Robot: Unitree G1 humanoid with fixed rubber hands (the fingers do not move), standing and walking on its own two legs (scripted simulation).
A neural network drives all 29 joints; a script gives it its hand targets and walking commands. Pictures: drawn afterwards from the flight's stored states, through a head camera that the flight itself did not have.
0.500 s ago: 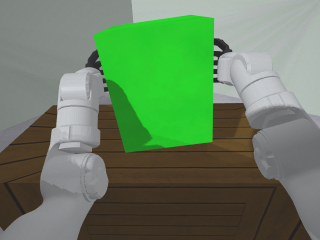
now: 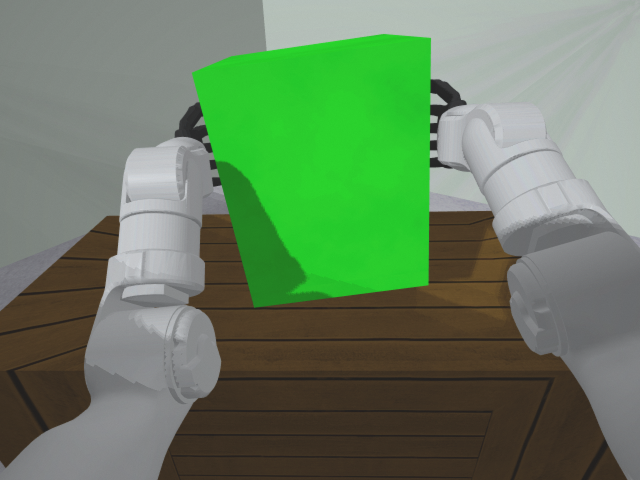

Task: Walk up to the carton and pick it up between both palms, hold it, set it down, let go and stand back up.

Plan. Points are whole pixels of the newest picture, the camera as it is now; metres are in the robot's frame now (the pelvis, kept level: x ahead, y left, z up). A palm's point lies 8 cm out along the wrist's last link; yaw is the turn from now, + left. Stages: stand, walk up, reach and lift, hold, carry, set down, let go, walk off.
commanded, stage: hold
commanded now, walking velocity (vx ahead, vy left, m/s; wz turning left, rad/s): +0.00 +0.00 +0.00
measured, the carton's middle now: (322, 162) +0.39 -0.01 +0.32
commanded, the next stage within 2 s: none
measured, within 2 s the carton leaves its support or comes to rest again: neither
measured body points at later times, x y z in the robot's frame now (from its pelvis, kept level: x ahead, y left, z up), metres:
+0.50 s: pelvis +0.00 +0.00 +0.00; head -0.11 +0.01 +0.44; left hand +0.38 +0.14 +0.33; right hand +0.37 -0.15 +0.35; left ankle +0.00 +0.14 -0.74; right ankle +0.02 -0.11 -0.75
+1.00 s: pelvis +0.00 +0.00 +0.00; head -0.11 +0.01 +0.44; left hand +0.38 +0.14 +0.33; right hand +0.37 -0.15 +0.35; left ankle +0.01 +0.14 -0.74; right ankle +0.02 -0.11 -0.75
